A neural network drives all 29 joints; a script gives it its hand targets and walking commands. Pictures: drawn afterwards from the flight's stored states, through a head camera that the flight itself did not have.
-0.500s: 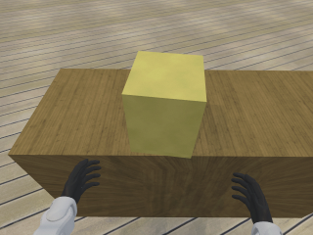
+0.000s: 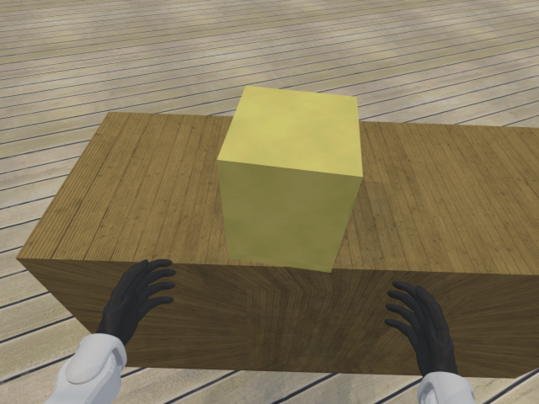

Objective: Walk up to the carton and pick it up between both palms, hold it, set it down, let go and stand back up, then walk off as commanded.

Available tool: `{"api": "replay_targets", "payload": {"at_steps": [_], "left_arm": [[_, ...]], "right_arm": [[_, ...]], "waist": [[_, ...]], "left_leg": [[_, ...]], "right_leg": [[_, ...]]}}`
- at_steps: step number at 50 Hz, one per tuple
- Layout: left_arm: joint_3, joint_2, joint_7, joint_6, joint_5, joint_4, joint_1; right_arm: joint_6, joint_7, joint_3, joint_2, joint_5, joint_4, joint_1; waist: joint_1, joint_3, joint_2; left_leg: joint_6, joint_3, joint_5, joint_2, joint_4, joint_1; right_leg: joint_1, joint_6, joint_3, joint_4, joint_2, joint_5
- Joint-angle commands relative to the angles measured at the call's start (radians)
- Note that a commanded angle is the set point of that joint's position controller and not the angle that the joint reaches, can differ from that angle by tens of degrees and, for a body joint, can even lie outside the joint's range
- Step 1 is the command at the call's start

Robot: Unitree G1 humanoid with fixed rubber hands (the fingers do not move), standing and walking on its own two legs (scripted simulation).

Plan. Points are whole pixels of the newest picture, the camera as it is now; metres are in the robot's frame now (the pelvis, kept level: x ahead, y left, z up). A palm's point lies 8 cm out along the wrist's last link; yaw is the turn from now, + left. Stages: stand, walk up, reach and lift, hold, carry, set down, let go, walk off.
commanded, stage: reach and lift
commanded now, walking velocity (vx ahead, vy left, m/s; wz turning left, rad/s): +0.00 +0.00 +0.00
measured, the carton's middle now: (289, 181) +0.49 +0.01 +0.05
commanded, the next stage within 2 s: none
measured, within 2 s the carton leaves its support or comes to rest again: neither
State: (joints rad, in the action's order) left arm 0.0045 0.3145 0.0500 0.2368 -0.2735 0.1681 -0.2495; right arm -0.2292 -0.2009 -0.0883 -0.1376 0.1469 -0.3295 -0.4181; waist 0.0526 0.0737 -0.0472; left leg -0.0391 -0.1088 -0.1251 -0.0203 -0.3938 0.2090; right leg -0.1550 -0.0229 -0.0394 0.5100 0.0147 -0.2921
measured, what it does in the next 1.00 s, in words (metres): stands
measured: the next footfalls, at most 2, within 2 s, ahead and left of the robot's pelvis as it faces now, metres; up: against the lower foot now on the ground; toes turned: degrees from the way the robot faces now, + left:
none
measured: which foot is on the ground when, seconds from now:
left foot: down 0.00-1.00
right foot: down 0.00-1.00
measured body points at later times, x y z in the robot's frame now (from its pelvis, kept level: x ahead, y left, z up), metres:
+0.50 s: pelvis +0.01 -0.01 +0.00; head +0.03 +0.00 +0.45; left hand +0.30 +0.21 +0.08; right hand +0.30 -0.17 +0.08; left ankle +0.06 +0.10 -0.74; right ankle -0.01 -0.10 -0.74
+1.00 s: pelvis +0.01 -0.01 +0.00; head +0.03 -0.01 +0.45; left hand +0.38 +0.20 +0.12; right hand +0.37 -0.17 +0.12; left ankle +0.06 +0.10 -0.74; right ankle -0.01 -0.10 -0.74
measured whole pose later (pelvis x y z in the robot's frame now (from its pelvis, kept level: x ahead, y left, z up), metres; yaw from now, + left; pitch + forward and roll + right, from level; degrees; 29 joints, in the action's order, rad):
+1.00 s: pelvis +0.01 -0.01 +0.00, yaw +0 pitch -2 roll +2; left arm 0.07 0.35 0.01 0.53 -0.29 -0.18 0.43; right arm -0.45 -0.27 -0.03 -0.14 0.21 0.05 0.33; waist 0.00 0.07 -0.05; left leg -0.03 -0.11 -0.13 -0.02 -0.37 0.20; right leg -0.16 -0.02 -0.04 0.51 0.01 -0.31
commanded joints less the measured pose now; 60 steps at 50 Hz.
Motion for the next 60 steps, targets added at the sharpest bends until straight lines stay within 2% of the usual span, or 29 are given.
{"api": "replay_targets", "payload": {"at_steps": [1, 2, 7, 10, 11, 12, 13, 14, 18, 22, 25, 27, 30, 35, 38, 39, 40, 41, 42, 43, 45, 47, 48, 49, 52, 56, 57, 59, 60], "left_arm": [[0.056, 0.212, -0.026, -0.025, -0.036, 0.24, 0.397], [0.041, 0.222, -0.03, -0.013, -0.045, 0.238, 0.468], [0.037, 0.21, -0.044, 0.036, -0.053, 0.19, 0.533], [0.062, 0.193, -0.041, 0.085, -0.035, 0.084, 0.56], [0.073, 0.213, -0.043, 0.091, -0.032, 0.125, 0.633], [0.066, 0.194, -0.036, 0.108, -0.032, 0.098, 0.601], [0.091, 0.219, -0.04, 0.108, -0.028, 0.139, 0.664], [0.093, 0.224, -0.032, 0.122, -0.034, 0.098, 0.698], [0.13, 0.231, -0.031, 0.135, -0.044, 0.126, 0.71], [0.18, 0.234, -0.027, 0.17, -0.013, 0.124, 0.704], [0.199, 0.248, -0.03, 0.179, -0.021, 0.104, 0.786], [0.187, 0.266, -0.03, 0.173, -0.041, 0.108, 0.834], [0.171, 0.266, -0.036, 0.182, -0.036, 0.068, 0.928], [0.199, 0.273, -0.035, 0.213, -0.036, 0.017, 0.99], [0.206, 0.277, -0.042, 0.239, -0.002, 0.031, 1.019], [0.217, 0.279, -0.038, 0.25, -0.002, -0.023, 1.064], [0.209, 0.281, -0.036, 0.256, -0.007, -0.036, 1.079], [0.203, 0.292, -0.039, 0.252, -0.011, -0.066, 1.125], [0.189, 0.298, -0.041, 0.252, -0.009, -0.146, 1.175], [0.192, 0.296, -0.048, 0.247, -0.006, -0.123, 1.203], [0.193, 0.302, -0.051, 0.249, -0.005, -0.131, 1.208], [0.173, 0.298, -0.06, 0.238, -0.027, -0.116, 1.252], [0.193, 0.318, -0.061, 0.233, -0.025, -0.143, 1.291], [0.193, 0.328, -0.055, 0.234, -0.024, -0.222, 1.302], [0.182, 0.337, -0.054, 0.225, -0.012, -0.286, 1.362], [0.184, 0.351, -0.058, 0.205, -0.009, -0.313, 1.471], [0.169, 0.346, -0.062, 0.194, -0.015, -0.335, 1.489], [0.164, 0.352, -0.061, 0.182, -0.01, -0.384, 1.499], [0.149, 0.347, -0.059, 0.174, -0.02, -0.482, 1.542]], "right_arm": [[0.024, 0.003, 0.038, 0.035, 0.093, -0.239, 0.318], [0.019, 0.003, 0.059, 0.019, 0.094, -0.232, 0.395], [-0.029, 0.0, 0.118, -0.01, 0.093, -0.172, 0.452], [-0.066, -0.008, 0.143, -0.012, 0.094, -0.088, 0.504], [-0.073, -0.011, 0.151, -0.023, 0.098, -0.089, 0.56], [-0.079, -0.016, 0.155, -0.022, 0.094, -0.072, 0.535], [-0.081, -0.02, 0.154, -0.035, 0.106, -0.073, 0.593], [-0.091, -0.027, 0.152, -0.031, 0.095, -0.056, 0.622], [-0.08, -0.051, 0.13, -0.026, 0.103, -0.118, 0.683], [-0.084, -0.067, 0.112, -0.045, 0.131, -0.076, 0.672], [-0.097, -0.069, 0.121, -0.048, 0.126, -0.078, 0.775], [-0.097, -0.076, 0.124, -0.055, 0.127, -0.099, 0.82], [-0.125, -0.073, 0.147, -0.054, 0.122, -0.016, 0.902], [-0.137, -0.086, 0.143, -0.07, 0.136, 0.015, 0.968], [-0.156, -0.09, 0.166, -0.092, 0.137, 0.072, 0.998], [-0.159, -0.093, 0.161, -0.09, 0.135, 0.085, 1.052], [-0.163, -0.1, 0.172, -0.104, 0.136, 0.082, 1.084], [-0.169, -0.097, 0.161, -0.09, 0.146, 0.124, 1.124], [-0.17, -0.096, 0.19, -0.116, 0.136, 0.165, 1.181], [-0.167, -0.091, 0.172, -0.101, 0.145, 0.155, 1.199], [-0.168, -0.095, 0.173, -0.11, 0.142, 0.149, 1.225], [-0.161, -0.092, 0.173, -0.127, 0.165, 0.157, 1.258], [-0.159, -0.092, 0.173, -0.126, 0.16, 0.154, 1.294], [-0.168, -0.091, 0.165, -0.124, 0.147, 0.22, 1.307], [-0.173, -0.097, 0.179, -0.143, 0.158, 0.294, 1.369], [-0.153, -0.1, 0.177, -0.164, 0.178, 0.301, 1.498], [-0.149, -0.097, 0.192, -0.167, 0.166, 0.342, 1.491], [-0.148, -0.096, 0.175, -0.164, 0.167, 0.374, 1.522], [-0.149, -0.097, 0.191, -0.177, 0.16, 0.423, 1.577]], "waist": [[0.01, -0.193, 0.052], [-0.008, -0.198, 0.082], [-0.037, -0.228, 0.083], [-0.035, -0.201, 0.089], [-0.037, -0.233, 0.106], [-0.047, -0.233, 0.071], [-0.04, -0.255, 0.106], [-0.049, -0.255, 0.072], [-0.029, -0.327, 0.041], [-0.029, -0.328, 0.061], [-0.022, -0.349, 0.039], [-0.038, -0.361, 0.035], [-0.057, -0.381, 0.067], [-0.069, -0.429, 0.042], [-0.082, -0.444, 0.073], [-0.071, -0.434, 0.055], [-0.091, -0.44, 0.05], [-0.079, -0.422, 0.065], [-0.1, -0.414, 0.057], [-0.086, -0.441, 0.065], [-0.088, -0.473, 0.044], [-0.098, -0.524, 0.073], [-0.084, -0.575, 0.055], [-0.1, -0.548, 0.03], [-0.113, -0.555, 0.057], [-0.096, -0.654, 0.076], [-0.118, -0.659, 0.072], [-0.105, -0.664, 0.069], [-0.116, -0.636, 0.059]], "left_leg": [[0.0, 0.134, -0.136, 0.065, 0.016, -0.503], [0.003, 0.143, -0.18, 0.07, 0.027, -0.489], [0.007, 0.138, -0.215, 0.092, 0.089, -0.392], [0.009, 0.109, -0.21, 0.098, 0.133, -0.283], [0.011, 0.106, -0.206, 0.095, 0.131, -0.277], [0.007, 0.113, -0.172, 0.102, 0.132, -0.293], [0.01, 0.107, -0.151, 0.092, 0.117, -0.295], [0.001, 0.1, -0.141, 0.089, 0.116, -0.287], [0.001, 0.086, 0.011, 0.069, 0.091, -0.325], [0.015, 0.073, 0.126, 0.051, 0.069, -0.332], [0.012, 0.073, 0.097, 0.051, 0.075, -0.303], [0.004, 0.071, 0.07, 0.049, 0.072, -0.294], [0.017, 0.08, 0.04, 0.056, 0.075, -0.304], [0.012, 0.073, 0.106, 0.053, 0.064, -0.331], [0.029, 0.081, 0.122, 0.056, 0.061, -0.349], [0.021, 0.075, 0.115, 0.053, 0.059, -0.328], [0.019, 0.078, 0.11, 0.052, 0.054, -0.324], [0.017, 0.075, 0.074, 0.05, 0.063, -0.297], [0.012, 0.087, 0.027, 0.057, 0.072, -0.288], [0.014, 0.081, 0.037, 0.054, 0.068, -0.299], [0.012, 0.085, 0.077, 0.056, 0.051, -0.318], [0.023, 0.089, 0.129, 0.056, 0.036, -0.357], [0.016, 0.087, 0.14, 0.052, 0.029, -0.351], [0.005, 0.09, 0.135, 0.048, 0.029, -0.327], [0.013, 0.097, 0.134, 0.051, 0.024, -0.319], [0.021, 0.099, 0.205, 0.047, -0.004, -0.331], [0.024, 0.098, 0.201, 0.047, -0.008, -0.33], [0.02, 0.102, 0.224, 0.048, -0.019, -0.327], [0.021, 0.109, 0.192, 0.049, -0.015, -0.31]], "right_leg": [[-0.425, -0.076, -0.056, -0.282, -0.1, -0.184], [-0.436, -0.075, -0.048, -0.27, -0.092, -0.191], [-0.284, -0.033, -0.03, -0.23, -0.051, -0.096], [-0.147, -0.005, -0.02, -0.222, -0.027, -0.026], [-0.139, -0.002, -0.02, -0.213, -0.027, -0.013], [-0.12, 0.003, -0.02, -0.216, -0.025, 0.023], [-0.131, 0.003, -0.019, -0.213, -0.026, 0.026], [-0.122, 0.011, -0.024, -0.218, -0.031, 0.044], [-0.104, 0.035, -0.035, -0.213, -0.035, 0.203], [-0.058, 0.068, -0.043, -0.198, -0.046, 0.388], [-0.042, 0.068, -0.04, -0.19, -0.046, 0.37], [-0.054, 0.079, -0.048, -0.187, -0.057, 0.371], [-0.08, 0.063, -0.034, -0.193, -0.048, 0.318], [-0.043, 0.075, -0.037, -0.189, -0.052, 0.416], [-0.041, 0.064, -0.018, -0.193, -0.034, 0.401], [-0.046, 0.07, -0.026, -0.194, -0.041, 0.418], [-0.037, 0.074, -0.021, -0.188, -0.039, 0.429], [-0.052, 0.069, -0.021, -0.192, -0.042, 0.37], [-0.082, 0.068, -0.013, -0.194, -0.038, 0.322], [-0.081, 0.068, -0.014, -0.196, -0.038, 0.325], [-0.067, 0.074, -0.013, -0.192, -0.035, 0.381], [-0.084, 0.065, -0.007, -0.186, -0.025, 0.4], [-0.063, 0.068, -0.015, -0.184, -0.03, 0.425], [-0.072, 0.079, -0.021, -0.182, -0.037, 0.458], [-0.078, 0.074, -0.005, -0.181, -0.029, 0.441], [-0.085, 0.075, 0.004, -0.168, -0.021, 0.504], [-0.101, 0.072, 0.014, -0.162, -0.012, 0.493], [-0.116, 0.07, 0.009, -0.159, -0.015, 0.517], [-0.149, 0.07, 0.015, -0.169, -0.01, 0.47]]}}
